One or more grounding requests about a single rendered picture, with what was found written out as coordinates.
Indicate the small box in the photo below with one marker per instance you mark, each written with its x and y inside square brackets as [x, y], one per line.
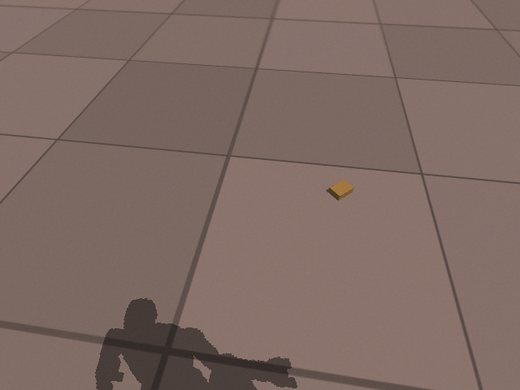
[341, 189]

